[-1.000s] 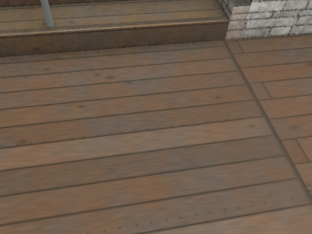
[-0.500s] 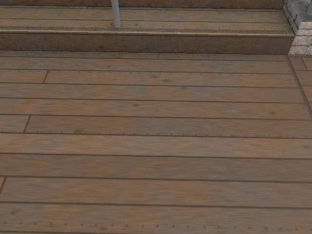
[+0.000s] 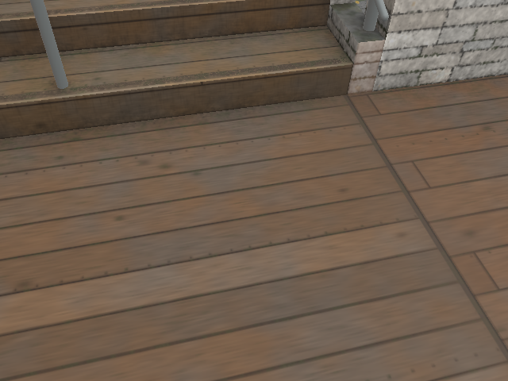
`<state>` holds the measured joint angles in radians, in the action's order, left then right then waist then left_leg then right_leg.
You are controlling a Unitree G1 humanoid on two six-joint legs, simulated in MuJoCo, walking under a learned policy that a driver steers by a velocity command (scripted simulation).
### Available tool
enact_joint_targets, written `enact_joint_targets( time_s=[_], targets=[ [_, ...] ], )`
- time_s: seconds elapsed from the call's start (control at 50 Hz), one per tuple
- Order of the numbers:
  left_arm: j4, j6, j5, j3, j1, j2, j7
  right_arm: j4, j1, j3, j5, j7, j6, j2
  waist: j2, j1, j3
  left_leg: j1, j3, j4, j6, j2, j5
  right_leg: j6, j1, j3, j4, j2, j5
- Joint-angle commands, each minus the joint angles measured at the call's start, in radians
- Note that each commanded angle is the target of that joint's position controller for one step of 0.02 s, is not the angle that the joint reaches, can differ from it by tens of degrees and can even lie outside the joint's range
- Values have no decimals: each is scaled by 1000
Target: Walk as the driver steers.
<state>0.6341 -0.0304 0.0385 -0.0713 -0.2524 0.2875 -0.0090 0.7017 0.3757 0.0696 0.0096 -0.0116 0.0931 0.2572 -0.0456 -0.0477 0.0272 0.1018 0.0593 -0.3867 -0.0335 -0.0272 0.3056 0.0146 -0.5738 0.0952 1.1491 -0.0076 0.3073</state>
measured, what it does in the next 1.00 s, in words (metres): walks ahead: right foot, then left foot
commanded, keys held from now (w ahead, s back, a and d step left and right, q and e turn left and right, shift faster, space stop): w+e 0.26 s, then w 0.06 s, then w+q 0.68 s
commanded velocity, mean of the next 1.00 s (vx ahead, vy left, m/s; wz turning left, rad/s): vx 0.48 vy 0.00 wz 0.00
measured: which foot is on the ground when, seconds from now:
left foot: down 0.00-0.28, up 0.30-0.84, down 0.86-1.00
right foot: up 0.00-0.28, down 0.30-0.88, up 0.90-1.00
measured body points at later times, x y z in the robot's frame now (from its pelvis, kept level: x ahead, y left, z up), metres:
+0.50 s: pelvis +0.26 -0.10 +0.00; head +0.29 -0.11 +0.45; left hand +0.44 +0.13 -0.10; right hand +0.32 -0.39 -0.11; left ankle +0.31 +0.08 -0.64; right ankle +0.27 -0.16 -0.74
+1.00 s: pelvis +0.57 -0.09 -0.01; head +0.60 -0.09 +0.44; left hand +0.68 +0.18 -0.11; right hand +0.72 -0.36 -0.11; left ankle +0.62 -0.02 -0.74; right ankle +0.47 -0.24 -0.64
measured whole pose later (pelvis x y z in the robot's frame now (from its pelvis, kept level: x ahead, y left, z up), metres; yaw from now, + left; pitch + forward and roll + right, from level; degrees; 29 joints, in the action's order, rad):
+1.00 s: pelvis +0.57 -0.09 -0.01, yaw +4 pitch +2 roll +0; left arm 0.71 -0.11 0.00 -0.03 -0.24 0.29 -0.01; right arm 0.65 0.24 0.06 -0.01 0.03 0.05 0.29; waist 0.00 -0.01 -0.05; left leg 0.36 0.00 -0.50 -0.10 -0.10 0.17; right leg 0.01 -0.43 0.05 1.24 -0.02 0.38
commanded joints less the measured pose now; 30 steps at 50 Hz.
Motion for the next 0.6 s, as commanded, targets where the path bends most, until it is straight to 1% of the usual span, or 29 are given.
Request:
enact_joint_targets(
  time_s=[0.02,0.04,0.06,0.08,0.1,0.14,0.16,0.18,0.2,0.22,0.24,0.26,0.28,0.3,0.32,0.34,0.36,0.38,0.4,0.42,0.44,0.46,0.48,0.5,0.54,0.6],
  targets=[
    [-92,-19,-6,-4,119,40,-16,-46,-28,17,7,-4,18,112,129,-16,-128,-89,-193,222,-138,257,-150,-33,-304,14,19,-72,-124],
    [-106,-19,-7,3,155,31,-16,-33,-22,21,10,-7,18,129,113,-27,-133,-92,-160,229,-134,261,-191,-47,-311,-5,-18,-81,-151],
    [-113,-21,-7,9,177,24,-19,-24,-24,20,11,-6,17,137,99,-30,-140,-85,-129,231,-134,255,-230,-52,-300,-13,-81,-87,-184],
    [-122,-24,-8,14,203,17,-25,-14,-29,19,7,-7,13,144,103,-36,-151,-72,-87,235,-127,247,-270,-54,-275,-38,-153,-89,-224],
    [-131,-25,-8,25,234,-2,-36,0,-16,16,2,-5,10,147,108,-47,-144,-74,-56,237,-126,250,-285,-50,-241,-67,-219,-92,-240],
    [-147,-26,-6,34,299,-7,-53,24,7,17,-7,-3,3,167,101,-68,-164,-74,-11,246,-122,257,-328,-30,-188,-118,-344,-83,-264],
    [-153,-26,-3,35,314,-5,-61,37,16,18,-12,-2,1,180,100,-66,-170,-89,8,245,-118,265,-362,-14,-161,-139,-394,-77,-262],
    [-158,-26,0,33,326,4,-68,51,25,20,-18,-1,-3,191,100,-64,-165,-114,29,233,-112,274,-435,3,-131,-158,-436,-63,-258],
    [-162,-26,2,28,323,18,-71,61,26,21,-21,0,-8,202,110,-47,-150,-140,54,195,-103,278,-595,26,-85,-176,-473,-39,-246],
    [-163,-24,-2,18,304,43,-72,68,27,26,-26,-3,-15,221,136,-21,-113,-175,78,133,-91,285,-810,50,-25,-199,-489,-4,-218],
    [-158,-20,-7,2,250,75,-71,73,28,33,-26,-6,-17,243,171,21,-60,-201,94,47,-78,291,-989,78,55,-221,-493,32,-187],
    [-128,-14,-8,-22,124,121,-67,69,14,38,-27,-10,-22,256,182,95,14,-191,112,-108,-63,283,-1090,109,206,-226,-516,69,-180],
    [-86,-5,-9,-50,-40,166,-47,61,6,31,-33,-14,-27,242,149,185,102,-67,134,-323,-38,255,-1064,151,475,-203,-580,95,-211],
    [-61,10,-10,-66,-179,217,-22,33,37,6,-5,-15,-19,173,17,217,203,218,109,-624,-9,202,-495,198,811,37,-555,-64,-212],
    [-75,-10,-18,-61,-132,294,-21,-14,157,-40,8,5,6,52,-218,84,379,572,-27,-973,37,21,291,390,1078,649,-687,-345,-8],
    [-78,-16,-27,-42,-165,180,-21,-5,29,-12,-34,14,30,174,-71,185,420,625,-178,-1059,28,47,221,357,1018,705,-824,-355,90],
    [-64,-26,-34,-28,-107,154,-24,-44,-68,-5,-67,15,34,191,-44,167,230,676,-150,-1039,16,87,123,304,858,530,-846,-330,21],
    [-59,-35,-27,-21,-41,135,-25,-44,-93,-13,-57,5,35,171,51,118,123,639,-138,-966,14,140,33,270,671,392,-856,-295,-98],
    [-60,-44,-36,-12,8,103,-27,-29,-85,-11,-43,1,25,163,50,77,67,587,-139,-912,18,170,-14,255,543,281,-871,-252,-208],
    [-53,-56,-48,-6,32,85,-28,-10,-37,-9,-41,4,6,157,16,37,49,513,-153,-888,20,194,-49,246,451,208,-905,-223,-254],
    [-40,-66,-48,-6,44,77,-29,8,-5,-9,-40,4,-13,143,1,17,42,478,-152,-863,29,202,-66,244,404,161,-938,-208,-268],
    [-22,-78,-47,-6,43,76,-30,21,9,-10,-38,4,-28,125,-1,9,28,466,-145,-846,40,200,-78,245,369,111,-959,-201,-307],
    [-5,-86,-48,-7,39,80,-29,23,2,-10,-37,2,-38,118,1,5,3,480,-149,-824,49,195,-102,237,343,61,-975,-194,-346],
    [12,-91,-52,-10,27,86,-27,17,-25,-10,-35,0,-43,112,3,12,-24,515,-159,-799,55,189,-140,226,335,21,-987,-188,-380],
    [34,-91,-58,-12,4,91,-18,2,-85,-7,-33,0,-42,107,0,35,-58,584,-185,-711,66,169,-240,196,360,-51,-997,-170,-432],
    [50,-90,-56,-10,3,98,-3,-10,-156,-7,-33,14,-27,101,0,61,-70,577,-169,-505,55,137,-425,141,406,-135,-1006,-142,-461]
  ],
)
